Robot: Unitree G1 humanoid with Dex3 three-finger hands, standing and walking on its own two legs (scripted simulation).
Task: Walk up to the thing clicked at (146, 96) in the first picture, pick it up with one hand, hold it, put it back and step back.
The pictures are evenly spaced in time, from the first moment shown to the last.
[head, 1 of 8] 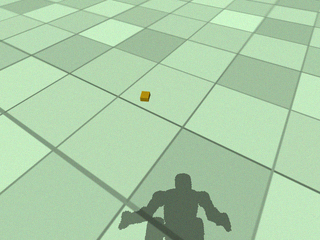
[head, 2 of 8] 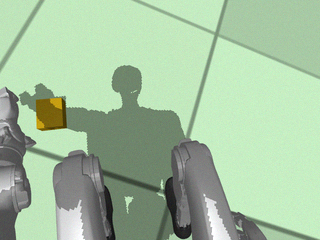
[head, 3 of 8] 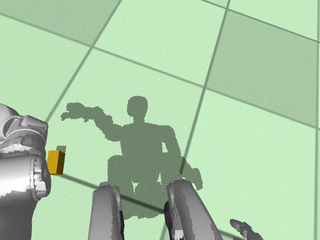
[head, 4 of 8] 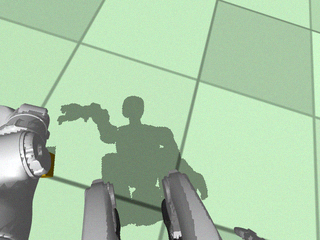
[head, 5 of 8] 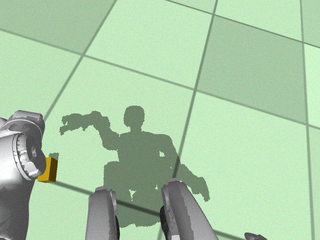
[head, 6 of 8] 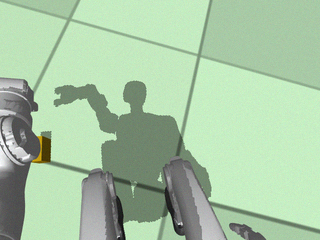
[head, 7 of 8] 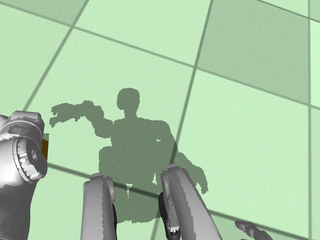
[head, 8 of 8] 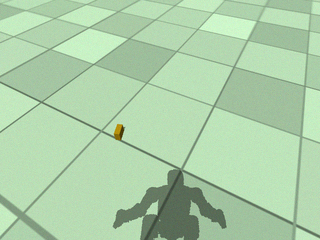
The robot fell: no
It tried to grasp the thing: yes
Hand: left
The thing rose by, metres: 0.18
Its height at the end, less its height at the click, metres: +0.02
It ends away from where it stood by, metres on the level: 0.12
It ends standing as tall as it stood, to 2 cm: no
